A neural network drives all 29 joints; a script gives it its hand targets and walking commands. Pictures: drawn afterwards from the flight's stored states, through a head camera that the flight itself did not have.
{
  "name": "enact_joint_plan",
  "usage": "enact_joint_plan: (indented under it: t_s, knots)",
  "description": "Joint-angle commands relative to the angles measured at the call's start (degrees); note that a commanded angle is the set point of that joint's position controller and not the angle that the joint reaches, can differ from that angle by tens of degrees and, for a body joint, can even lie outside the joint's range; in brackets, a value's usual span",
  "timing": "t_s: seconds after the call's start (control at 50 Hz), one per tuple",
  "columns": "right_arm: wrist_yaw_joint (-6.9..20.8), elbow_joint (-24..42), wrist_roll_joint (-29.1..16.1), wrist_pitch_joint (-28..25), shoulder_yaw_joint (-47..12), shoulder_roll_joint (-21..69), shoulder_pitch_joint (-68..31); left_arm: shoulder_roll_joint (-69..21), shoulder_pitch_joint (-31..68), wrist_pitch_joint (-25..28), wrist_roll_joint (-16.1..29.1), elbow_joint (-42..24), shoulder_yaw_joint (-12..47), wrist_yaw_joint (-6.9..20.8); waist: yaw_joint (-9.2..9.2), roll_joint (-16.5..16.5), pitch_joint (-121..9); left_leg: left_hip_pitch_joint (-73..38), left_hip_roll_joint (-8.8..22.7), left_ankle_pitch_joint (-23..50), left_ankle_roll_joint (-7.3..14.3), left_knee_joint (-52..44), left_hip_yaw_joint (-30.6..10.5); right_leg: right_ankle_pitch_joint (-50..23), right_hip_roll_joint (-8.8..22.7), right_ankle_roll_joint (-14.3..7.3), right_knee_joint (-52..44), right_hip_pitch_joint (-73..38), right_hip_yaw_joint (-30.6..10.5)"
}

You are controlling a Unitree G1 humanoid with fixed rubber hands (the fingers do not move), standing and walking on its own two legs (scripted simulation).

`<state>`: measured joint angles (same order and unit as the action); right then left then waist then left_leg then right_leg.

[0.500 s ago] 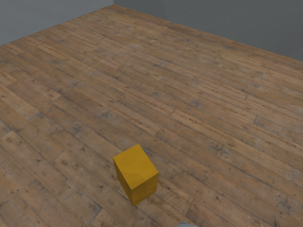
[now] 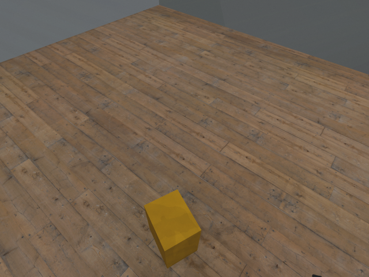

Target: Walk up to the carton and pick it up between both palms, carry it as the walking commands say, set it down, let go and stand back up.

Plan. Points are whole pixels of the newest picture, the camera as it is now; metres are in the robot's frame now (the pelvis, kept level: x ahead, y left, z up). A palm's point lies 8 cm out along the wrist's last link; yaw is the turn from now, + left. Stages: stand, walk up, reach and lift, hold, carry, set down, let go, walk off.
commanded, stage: walk up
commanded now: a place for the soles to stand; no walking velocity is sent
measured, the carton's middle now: (172, 229) +0.45 +0.06 -0.62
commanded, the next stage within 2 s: none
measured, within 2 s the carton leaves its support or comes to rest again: neither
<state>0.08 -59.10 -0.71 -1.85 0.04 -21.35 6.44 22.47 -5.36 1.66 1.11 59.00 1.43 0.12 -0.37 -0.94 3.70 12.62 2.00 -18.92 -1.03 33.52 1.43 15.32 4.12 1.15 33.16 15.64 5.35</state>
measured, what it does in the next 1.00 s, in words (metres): steps to the right: right foot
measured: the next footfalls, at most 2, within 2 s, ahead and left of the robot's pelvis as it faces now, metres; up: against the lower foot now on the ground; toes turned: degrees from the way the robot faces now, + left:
right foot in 0.86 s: +0.20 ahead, -0.24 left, +0.00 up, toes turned +36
left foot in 1.10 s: +0.15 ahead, -0.02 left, +0.00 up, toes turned +19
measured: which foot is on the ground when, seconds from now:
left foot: down 0.00-0.86, up 0.88-1.00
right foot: down 0.00-0.58, up 0.60-0.84, down 0.86-1.00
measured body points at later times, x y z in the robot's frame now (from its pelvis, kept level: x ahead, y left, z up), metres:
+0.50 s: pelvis +0.01 +0.00 +0.02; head +0.01 +0.00 +0.47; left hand +0.10 +0.31 -0.11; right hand +0.10 -0.31 -0.11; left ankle -0.01 +0.13 -0.73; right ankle +0.03 -0.13 -0.73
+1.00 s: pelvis +0.06 -0.12 -0.02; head +0.08 -0.09 +0.43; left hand +0.13 +0.22 -0.12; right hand +0.15 -0.48 -0.09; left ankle +0.05 +0.01 -0.69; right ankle +0.11 -0.24 -0.73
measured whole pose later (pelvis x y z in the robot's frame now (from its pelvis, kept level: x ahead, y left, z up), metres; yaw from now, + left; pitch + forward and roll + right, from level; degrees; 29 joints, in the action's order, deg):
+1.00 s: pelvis +0.06 -0.12 -0.02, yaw +13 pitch -2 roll -1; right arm -5.0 -53.5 0.6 -4.0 4.5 -28.1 20.3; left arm 24.5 -8.8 -3.5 -3.5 42.0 -5.6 5.5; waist 0.5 -2.1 6.6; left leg 27.4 2.7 -28.6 0.7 59.7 -0.4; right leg 19.7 3.8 0.2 41.1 18.9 5.3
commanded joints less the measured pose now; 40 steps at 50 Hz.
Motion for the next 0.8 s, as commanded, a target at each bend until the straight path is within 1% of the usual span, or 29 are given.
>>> enact_joint_plan:
  t_s: [0.0, 0.14, 0.22, 0.52, 0.54, 0.56, 0.58, 0.6, 0.62, 0.64, 0.66, 0.68, 0.72, 0.74, 0.78]
  knots:
    - [-0.55, -0.02, -0.15, -0.24, 2.58, -12.4, -1.94, 11.98, 3.54, 0.9, -0.17, -0.62, -2.71, -0.71, 0.18, 1.48, -7.52, -2.56, 5.74, 20.12, 2.73, -8.74, -4.45, -16.51, 5.4, -3.14, -7.66, -6.74, -5.66]
    - [-0.25, -2.99, 0.04, 0.07, 2.18, -11.95, -5.86, 10.94, 5.99, 0.76, -0.51, 3.1, -2.29, -0.41, -0.07, 1.53, -6.9, -5.46, 6.26, 19.59, 1.83, -14.24, -4.27, -15.38, 5.34, -2.17, -13.06, -9.25, -5.34]
    - [-0.16, -3.99, 0.1, 0.07, 1.99, -11.94, -6.96, 10.83, 6.34, 0.72, -0.72, 4.38, -2.39, -0.3, -0.26, 1.33, -6.62, -6.09, 6.49, 18.14, 1.57, -16.21, -4.18, -14.12, 5.37, -1.97, -15.03, -10.18, -5.47]
    - [-0.17, -4.94, 0.58, 0.1, 1.88, -11.5, -6.03, 10.7, 5.48, 0.4, -0.97, 5.1, -3.16, -0.16, -0.52, 0.75, -5.74, -6.04, 6.49, 14.25, 1.39, -18.67, -3.65, -11.47, 5.38, -2.04, -17.13, -10.87, -5.93]
    - [-2.18, -3.66, 0.76, -1.18, 5.47, -18.91, 9.56, 17.06, 7.45, -1.96, -4.99, -3.97, -8.67, 2.58, 3.32, -6.77, -5.76, -7.73, 9.24, 3.12, 6.45, -15.98, -12.95, 9.0, -0.26, -3.97, -3.9, -4.79, -0.75]
    - [-3.17, -5.09, 1.81, -1.7, 7.01, -22.53, 15.81, 14.64, 10.66, -3.23, -5.0, -6.45, -8.55, 3.44, 5.95, 0.22, -1.97, -13.74, 16.02, -6.92, 10.68, -20.84, -25.73, 15.57, -1.66, -3.16, 7.65, 10.09, -2.18]
    - [-4.08, -3.56, 2.24, -2.38, 8.53, -24.04, 15.75, 12.6, 11.16, -4.19, -5.69, -9.61, -8.33, 4.31, 4.89, 2.42, 0.73, -16.51, 21.2, -10.43, 14.55, -22.19, -33.17, 13.3, 0.32, -2.59, 16.85, 22.13, -9.54]
    - [-4.98, -0.96, 2.25, -2.9, 8.92, -23.33, 12.24, 11.48, 9.5, -4.91, -5.68, -10.76, -8.28, 4.94, 2.39, 2.32, 1.81, -14.63, 21.82, -10.85, 15.21, -21.54, -32.54, 10.6, 2.27, -2.16, 22.29, 25.95, -13.22]
    - [-5.53, 1.28, 2.29, -3.43, 9.29, -22.82, 8.65, 11.52, 6.45, -5.3, -5.23, -10.8, -8.68, 5.45, -0.14, 3.76, 1.55, -13.24, 20.21, -7.1, 14.1, -19.86, -28.13, 8.39, 3.82, -2.05, 24.63, 25.85, -15.35]
    - [-5.74, 3.01, 2.15, -3.68, 9.23, -21.42, 7.11, 12.33, 4.62, -5.33, -5.07, -11.32, -9.07, 5.79, -1.18, 4.37, 0.49, -11.45, 17.84, -3.86, 13.02, -18.17, -23.88, 8.13, 4.32, -1.83, 23.94, 24.05, -15.7]
    - [-5.68, 4.2, 2.17, -3.92, 9.11, -20.44, 7.29, 12.62, 4.24, -5.35, -5.19, -12.21, -9.48, 6.16, -0.94, 4.66, -0.07, -8.03, 15.49, -1.74, 12.14, -17.14, -20.39, 8.18, 3.89, -1.45, 22.62, 20.27, -14.27]
    - [-5.5, 5.09, 2.44, -4.11, 9.12, -20.29, 7.96, 12.45, 4.49, -5.47, -5.33, -13.51, -9.77, 6.55, -0.3, 6.03, -0.3, -4.39, 13.95, 0.43, 11.97, -16.33, -18.18, 8.22, 3.23, -1.01, 21.43, 16.94, -12.62]
    - [-5.28, 6.37, 2.98, -4.31, 9.38, -21.5, 9.56, 12.33, 5.82, -5.79, -5.24, -16.65, -10.27, 7.03, 0.32, 8.54, -0.22, 1.21, 13.39, 3.27, 12.33, -14.24, -17.36, 8.68, 2.5, -0.78, 18.15, 11.98, -10.55]
    - [-5.23, 7.17, 3.2, -4.26, 9.41, -22.01, 9.54, 12.51, 5.6, -5.81, -5.12, -17.59, -10.55, 7.11, 0.06, 9.22, -0.61, 3.42, 12.79, 4.41, 12.07, -12.75, -16.67, 8.5, 1.76, -0.9, 16.07, 9.03, -9.27]
    - [-5.13, 9.01, 3.56, -3.85, 9.21, -22.43, 8.83, 13.24, 2.61, -5.65, -5.05, -18.27, -11.39, 7.0, -1.07, 10.46, -1.89, 7.79, 10.93, 7.1, 11.15, -8.59, -15.02, 9.06, -0.86, -1.39, 11.81, 2.18, -5.58]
